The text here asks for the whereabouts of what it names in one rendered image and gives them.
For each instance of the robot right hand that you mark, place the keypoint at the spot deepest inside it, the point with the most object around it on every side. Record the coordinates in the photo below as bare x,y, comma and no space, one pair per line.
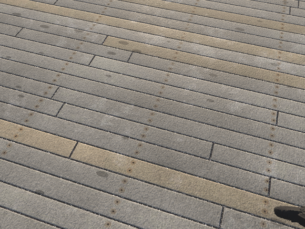
292,213

